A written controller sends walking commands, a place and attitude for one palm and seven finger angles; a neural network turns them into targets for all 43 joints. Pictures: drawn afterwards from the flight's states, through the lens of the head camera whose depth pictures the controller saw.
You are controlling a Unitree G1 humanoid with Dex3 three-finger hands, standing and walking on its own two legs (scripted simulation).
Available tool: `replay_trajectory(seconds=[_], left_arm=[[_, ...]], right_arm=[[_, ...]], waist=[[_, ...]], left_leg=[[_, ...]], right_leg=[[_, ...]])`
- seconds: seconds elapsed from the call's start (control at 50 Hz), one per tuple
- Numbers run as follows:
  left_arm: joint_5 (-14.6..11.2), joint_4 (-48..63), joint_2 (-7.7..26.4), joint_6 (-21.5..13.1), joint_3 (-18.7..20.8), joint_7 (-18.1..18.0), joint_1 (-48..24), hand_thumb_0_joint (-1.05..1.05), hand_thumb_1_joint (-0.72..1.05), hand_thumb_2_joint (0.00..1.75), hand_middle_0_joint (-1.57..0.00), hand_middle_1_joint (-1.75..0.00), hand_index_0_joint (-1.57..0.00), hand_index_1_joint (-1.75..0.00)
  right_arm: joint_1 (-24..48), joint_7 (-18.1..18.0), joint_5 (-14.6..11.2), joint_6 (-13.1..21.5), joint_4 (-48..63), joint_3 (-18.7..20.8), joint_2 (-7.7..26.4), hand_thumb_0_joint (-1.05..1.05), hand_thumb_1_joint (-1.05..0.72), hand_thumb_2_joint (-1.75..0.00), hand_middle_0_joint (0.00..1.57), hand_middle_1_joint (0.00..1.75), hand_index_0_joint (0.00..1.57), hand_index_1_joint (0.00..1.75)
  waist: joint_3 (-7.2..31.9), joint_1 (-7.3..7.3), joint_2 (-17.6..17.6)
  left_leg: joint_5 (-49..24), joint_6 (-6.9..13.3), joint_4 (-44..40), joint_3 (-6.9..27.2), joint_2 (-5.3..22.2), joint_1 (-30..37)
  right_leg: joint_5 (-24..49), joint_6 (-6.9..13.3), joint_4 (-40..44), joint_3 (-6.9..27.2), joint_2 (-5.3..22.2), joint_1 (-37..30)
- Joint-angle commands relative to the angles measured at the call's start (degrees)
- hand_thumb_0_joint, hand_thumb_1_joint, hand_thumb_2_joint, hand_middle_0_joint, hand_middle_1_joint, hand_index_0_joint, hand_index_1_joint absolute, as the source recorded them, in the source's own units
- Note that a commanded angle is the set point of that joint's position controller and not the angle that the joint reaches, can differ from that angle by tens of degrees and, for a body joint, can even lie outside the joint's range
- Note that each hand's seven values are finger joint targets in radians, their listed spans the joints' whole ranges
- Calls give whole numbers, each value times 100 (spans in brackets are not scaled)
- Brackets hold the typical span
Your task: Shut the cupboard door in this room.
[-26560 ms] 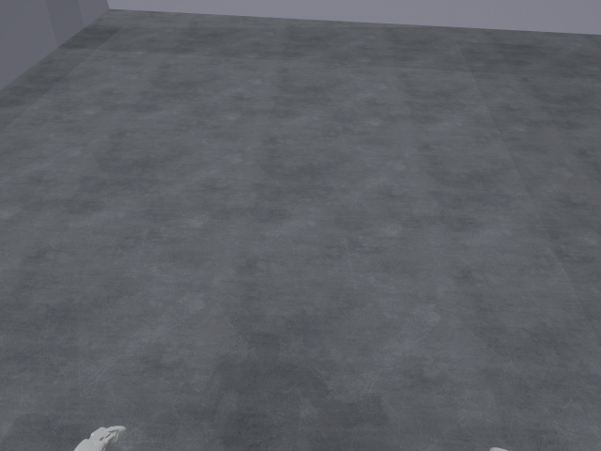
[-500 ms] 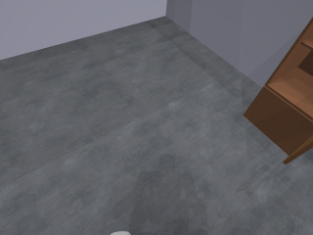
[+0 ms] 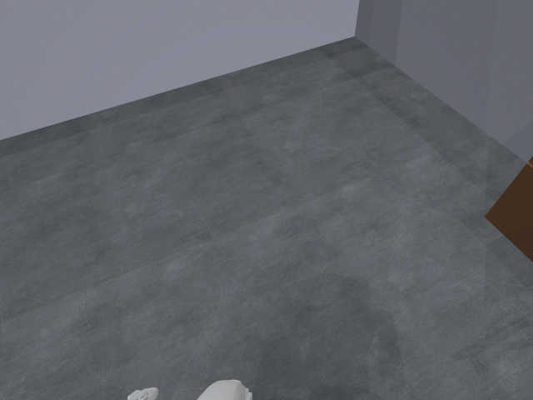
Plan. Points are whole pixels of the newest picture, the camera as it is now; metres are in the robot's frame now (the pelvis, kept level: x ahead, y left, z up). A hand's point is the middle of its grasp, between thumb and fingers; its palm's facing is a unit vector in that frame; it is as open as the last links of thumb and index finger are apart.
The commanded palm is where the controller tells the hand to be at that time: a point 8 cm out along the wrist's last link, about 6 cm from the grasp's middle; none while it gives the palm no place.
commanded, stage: turn or walk to find it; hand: left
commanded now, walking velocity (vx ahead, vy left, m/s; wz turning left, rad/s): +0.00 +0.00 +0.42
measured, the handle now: out of the picture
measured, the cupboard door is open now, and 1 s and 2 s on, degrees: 90 90 90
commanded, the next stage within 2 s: none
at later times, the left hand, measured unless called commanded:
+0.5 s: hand out of the picture -0.04 +0.25 -0.18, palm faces +0.28 -0.93 -0.25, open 7.4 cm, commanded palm none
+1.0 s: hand out of the picture +0.03 +0.20 -0.14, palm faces +0.40 -0.87 -0.28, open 7.4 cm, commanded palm none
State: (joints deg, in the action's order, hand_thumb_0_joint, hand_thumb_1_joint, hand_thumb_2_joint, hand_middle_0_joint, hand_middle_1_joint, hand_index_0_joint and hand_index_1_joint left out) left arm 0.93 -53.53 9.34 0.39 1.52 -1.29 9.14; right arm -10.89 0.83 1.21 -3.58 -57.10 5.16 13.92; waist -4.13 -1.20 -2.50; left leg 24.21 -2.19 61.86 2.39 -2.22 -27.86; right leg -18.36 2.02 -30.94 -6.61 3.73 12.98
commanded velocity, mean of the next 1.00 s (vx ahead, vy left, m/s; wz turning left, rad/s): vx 0.00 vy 0.00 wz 0.42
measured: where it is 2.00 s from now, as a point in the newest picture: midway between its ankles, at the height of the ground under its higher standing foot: outside the picture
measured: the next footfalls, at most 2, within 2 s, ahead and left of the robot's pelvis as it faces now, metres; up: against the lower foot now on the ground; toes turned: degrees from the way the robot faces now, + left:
left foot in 0.36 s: -0.01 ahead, +0.14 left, +0.00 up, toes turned +15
right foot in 0.82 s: +0.09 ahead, -0.09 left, +0.00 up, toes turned +15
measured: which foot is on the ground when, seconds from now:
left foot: up 0.00-0.34, down 0.36-0.82, up 0.84-1.00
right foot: down 0.00-0.36, up 0.38-0.80, down 0.82-1.00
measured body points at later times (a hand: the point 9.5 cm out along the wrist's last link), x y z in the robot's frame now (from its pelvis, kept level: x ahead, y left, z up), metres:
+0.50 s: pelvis +0.00 +0.04 +0.00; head +0.04 +0.07 +0.44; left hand -0.05 +0.30 -0.16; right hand +0.18 -0.17 -0.13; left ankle -0.05 +0.13 -0.74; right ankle -0.02 -0.10 -0.67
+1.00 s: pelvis +0.02 -0.02 +0.00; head +0.07 -0.04 +0.45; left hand +0.01 +0.24 -0.12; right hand +0.15 -0.24 -0.17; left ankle -0.09 +0.11 -0.64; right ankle +0.05 -0.10 -0.74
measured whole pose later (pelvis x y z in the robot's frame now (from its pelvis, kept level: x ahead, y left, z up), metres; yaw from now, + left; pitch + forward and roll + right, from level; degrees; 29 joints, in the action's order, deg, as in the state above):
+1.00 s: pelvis +0.02 -0.02 +0.00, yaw +25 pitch -1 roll +3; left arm 0.9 -52.6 9.0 0.0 1.1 -1.2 8.6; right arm -12.7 0.9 1.0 -3.9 -57.8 5.0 14.6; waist -5.6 -1.8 -2.7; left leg 24.1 -3.2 66.8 1.7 -0.5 -26.3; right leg -17.1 1.7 -30.5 -9.4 5.5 12.7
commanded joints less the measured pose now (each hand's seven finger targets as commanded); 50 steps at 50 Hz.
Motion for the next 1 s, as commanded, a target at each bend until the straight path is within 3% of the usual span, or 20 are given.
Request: replay_trajectory(seconds=[0.0, 0.22, 0.26, 0.3, 0.32, 0.34, 0.36, 0.4, 0.46, 0.52, 0.62, 0.68, 0.74, 0.76, 0.78, 0.8, 0.82, 0.84, 0.9, 0.98], left_arm=[[1, 331, 1028, -164, 246, -54, 272, 0, 90, 90, -20, -30, -20, -30], [101, -4, 1410, -76, 369, -49, 1055, 0, 90, 90, -20, -30, -20, -30], [82, -25, 1485, -64, 380, -42, 986, 0, 90, 90, -20, -30, -20, -30], [9, -8, 1472, -44, 394, -34, 741, 0, 90, 90, -20, -30, -20, -30], [-27, 77, 1313, -21, 366, -11, 728, 0, 90, 90, -20, -30, -20, -30], [-53, 278, 911, 2, 243, 23, 674, 0, 90, 90, -20, -30, -20, -30], [-13, 321, 968, 82, 220, -27, 442, 0, 90, 90, -20, -30, -20, -30], [-14, 199, 954, 139, 255, -15, 217, 0, 90, 90, -20, -30, -20, -30], [-16, 76, 978, 133, 279, 52, 318, 0, 90, 90, -20, -30, -20, -30], [-21, 89, 947, 147, 274, 57, 255, 0, 90, 90, -20, -30, -20, -30], [-27, 317, 877, 159, 238, 45, -107, 0, 90, 90, -20, -30, -20, -30], [-50, 394, 808, 104, 215, 39, -161, 0, 90, 90, -20, -30, -20, -30], [-77, 328, 850, 15, 239, 30, 184, 0, 90, 90, -20, -30, -20, -30], [-59, 262, 960, -38, 259, 20, 437, 0, 90, 90, -20, -30, -20, -30], [1, 219, 1312, -105, 318, -19, 642, 0, 90, 90, -20, -30, -20, -30], [61, 200, 1769, -129, 417, -60, 808, 0, 90, 90, -20, -30, -20, -30], [18, 262, 1729, -91, 398, -72, 841, 0, 90, 90, -20, -30, -20, -30], [11, 301, 1516, -117, 408, -100, 510, 0, 90, 90, -20, -30, -20, -30], [-4, 500, 1142, -107, 288, -71, -72, 0, 90, 90, -20, -30, -20, -30], [26, 400, 1155, -142, 287, -68, 255, 0, 90, 90, -20, -30, -20, -30]], right_arm=[[-124, 8, -11, 61, 288, 54, 329, 0, -90, -90, 20, 30, 20, 30], [833, -20, -93, 146, 592, -159, 243, 0, -90, -90, 20, 30, 20, 30], [615, -33, -94, 179, 563, -172, 285, 0, -90, -90, 20, 30, 20, 30], [199, -29, -73, 245, 449, -133, 446, 0, -90, -90, 20, 30, 20, 30], [-65, -36, -43, 307, 416, -34, 849, 0, -90, -90, 20, 30, 20, 30], [-380, -75, -29, 320, 390, 111, 1408, 0, -90, -90, 20, 30, 20, 30], [-532, -96, -63, 237, 285, 113, 1480, 0, -90, -90, 20, 30, 20, 30], [-118, -201, -30, 270, 322, 41, 1122, 0, -90, -90, 20, 30, 20, 30], [212, -215, -31, 308, 448, -30, 898, 0, -90, -90, 20, 30, 20, 30], [99, -196, -45, 339, 460, -18, 892, 0, -90, -90, 20, 30, 20, 30], [-57, -166, 0, 313, 436, 42, 912, 0, -90, -90, 20, 30, 20, 30], [-50, -162, 22, 293, 460, 84, 913, 0, -90, -90, 20, 30, 20, 30], [29, -156, 3, 274, 489, 107, 892, 0, -90, -90, 20, 30, 20, 30], [75, -143, -33, 279, 503, 102, 825, 0, -90, -90, 20, 30, 20, 30], [-47, -107, -87, 298, 542, 76, 556, 0, -90, -90, 20, 30, 20, 30], [17, -89, -86, 297, 704, 5, 233, 0, -90, -90, 20, 30, 20, 30], [140, -122, -79, 213, 748, 62, 463, 0, -90, -90, 20, 30, 20, 30], [42, -121, -52, 134, 615, 80, 474, 0, -90, -90, 20, 30, 20, 30], [-207, -22, -14, 76, 339, 71, 387, 0, -90, -90, 20, 30, 20, 30], [-125, 16, -26, 45, 318, 27, 317, 0, -90, -90, 20, 30, 20, 30]], waist=[[282, 76, 1168], [579, 502, 1464], [708, 383, 1443], [879, 73, 1184], [1126, -75, 133], [1166, -226, -1483], [1143, -291, -1114], [680, -140, -1172], [490, 72, -599], [450, 86, -330], [383, -21, -627], [520, -17, -742], [643, 178, -673], [780, 313, -382], [1019, 358, 484], [954, 457, 1961], [877, 521, 1549], [697, 358, 1631], [326, 71, 1137], [378, 166, 1287]], left_leg=[[-390, -160, 704, -3, 321, -463], [312, -114, -1773, -582, 365, 336], [-95, -55, -2493, -756, 312, 762], [-1371, 45, -3764, -759, 387, 1851], [-2630, 315, -4100, 99, 1067, 2870], [-5117, 1092, -4049, 1822, 2489, 3552], [-5392, 1509, -3982, 1496, 2742, 3165], [-5173, 1434, -4011, 1157, 2169, 2801], [-4856, 1157, -4002, 673, 1682, 2548], [-4427, 1111, -4163, 680, 1578, 2320], [-3955, 1192, -4136, 1008, 1553, 2127], [-4346, 1157, -3881, 1197, 1461, 2118], [-4072, 939, -3492, 1299, 1276, 1699], [-3425, 707, -3190, 1168, 1053, 1438], [-2092, 369, -2530, 740, 641, 643], [654, 30, -1328, -66, -109, -359], [1190, 63, -273, 141, 58, -146], [936, 69, 320, 371, 226, -131], [35, -60, 918, 114, 358, -264], [-171, -197, 428, -120, 398, -190]], right_leg=[[2661, 316, 1142, 730, 1333, -560], [3951, 589, 606, 476, 1662, -1280], [3991, 452, 369, 302, 1648, -1239], [3295, 76, -210, -56, 1482, -656], [2074, -262, -1157, -358, 1083, 270], [-1580, -640, -2272, -381, 352, 1777], [-2102, -590, -2810, 139, 352, 1677], [-1463, -630, -3183, 434, 392, 1898], [-801, -686, -3289, 460, 284, 1807], [-551, -735, -3097, 456, 246, 1640], [-703, -757, -2177, 437, 139, 1390], [-682, -714, -1321, 320, -56, 984], [164, -640, 29, 263, -158, 51], [909, -627, 796, 295, -23, -518], [1672, -417, 1050, 977, 810, -1464], [2935, 246, 1052, 2250, 2201, -1821], [3326, 717, 1105, 2163, 2599, -1078], [2701, 745, 1242, 1931, 2297, -637], [2204, 441, 1179, 931, 1595, -395], [2524, 367, 1161, 484, 1495, -622]])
